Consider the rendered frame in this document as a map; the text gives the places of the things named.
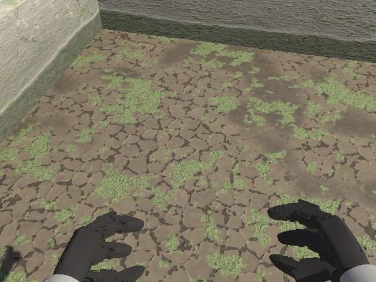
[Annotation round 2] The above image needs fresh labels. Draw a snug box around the left robot hand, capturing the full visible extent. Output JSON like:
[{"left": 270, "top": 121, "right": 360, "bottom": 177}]
[{"left": 53, "top": 211, "right": 146, "bottom": 282}]

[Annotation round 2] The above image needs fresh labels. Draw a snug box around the right robot hand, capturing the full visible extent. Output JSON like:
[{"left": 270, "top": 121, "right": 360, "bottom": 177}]
[{"left": 267, "top": 199, "right": 370, "bottom": 282}]

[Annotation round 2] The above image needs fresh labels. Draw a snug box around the robot right forearm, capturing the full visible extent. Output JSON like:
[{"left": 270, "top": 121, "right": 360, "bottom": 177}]
[{"left": 340, "top": 264, "right": 376, "bottom": 282}]

